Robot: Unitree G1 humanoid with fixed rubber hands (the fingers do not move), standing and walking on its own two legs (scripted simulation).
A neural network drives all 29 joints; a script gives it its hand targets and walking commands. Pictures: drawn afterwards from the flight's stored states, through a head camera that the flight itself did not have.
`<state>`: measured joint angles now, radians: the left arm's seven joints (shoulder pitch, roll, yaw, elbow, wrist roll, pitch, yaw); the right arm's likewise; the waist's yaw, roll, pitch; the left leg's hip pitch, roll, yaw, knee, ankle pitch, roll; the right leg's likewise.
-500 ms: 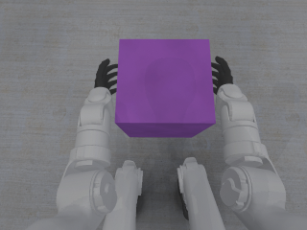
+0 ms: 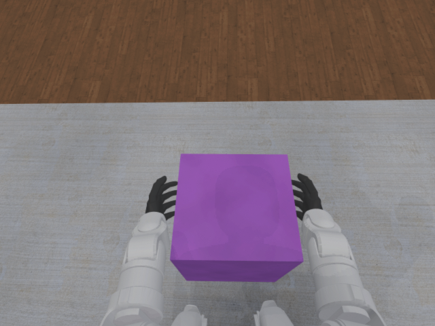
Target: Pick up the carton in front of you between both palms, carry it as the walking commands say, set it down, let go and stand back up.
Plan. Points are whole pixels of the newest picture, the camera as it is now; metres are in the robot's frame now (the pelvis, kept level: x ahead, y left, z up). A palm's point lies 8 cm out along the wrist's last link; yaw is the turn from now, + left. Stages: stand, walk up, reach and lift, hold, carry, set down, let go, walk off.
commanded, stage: reach and lift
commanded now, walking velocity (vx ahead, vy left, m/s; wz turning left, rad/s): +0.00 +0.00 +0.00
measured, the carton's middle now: (232, 223) +0.35 -0.01 -0.11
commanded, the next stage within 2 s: hold in 1.44 s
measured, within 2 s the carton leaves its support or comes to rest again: neither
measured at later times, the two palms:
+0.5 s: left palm (122, 207) +0.31 +0.15 +0.10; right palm (333, 199) +0.31 -0.15 +0.10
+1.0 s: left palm (127, 197) +0.32 +0.14 +0.11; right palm (338, 193) +0.32 -0.16 +0.10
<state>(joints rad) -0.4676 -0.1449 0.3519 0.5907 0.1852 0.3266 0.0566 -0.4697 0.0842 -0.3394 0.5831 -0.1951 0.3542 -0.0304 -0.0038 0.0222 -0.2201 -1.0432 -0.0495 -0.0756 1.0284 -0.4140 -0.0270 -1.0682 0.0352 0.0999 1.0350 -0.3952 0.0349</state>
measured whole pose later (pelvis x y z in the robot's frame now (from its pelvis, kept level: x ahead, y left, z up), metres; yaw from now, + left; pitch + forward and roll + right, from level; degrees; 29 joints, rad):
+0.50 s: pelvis +0.02 +0.00 +0.08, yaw -1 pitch +0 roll +0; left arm -0.27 -0.15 0.27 0.41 0.25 0.57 0.01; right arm -0.29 0.16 -0.30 0.42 -0.27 0.58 -0.01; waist 0.01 -0.01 -0.10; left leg -0.25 -0.02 -0.08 0.50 -0.25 -0.01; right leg -0.27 0.02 0.10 0.50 -0.23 0.02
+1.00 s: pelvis +0.02 +0.00 +0.08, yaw -1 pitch -3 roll +0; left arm -0.34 -0.18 0.30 0.37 0.28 0.62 0.00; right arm -0.35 0.13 -0.29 0.39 -0.28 0.62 0.02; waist -0.01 0.01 0.02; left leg -0.17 -0.02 -0.09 0.46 -0.23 -0.02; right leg -0.19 0.02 0.10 0.45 -0.21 0.02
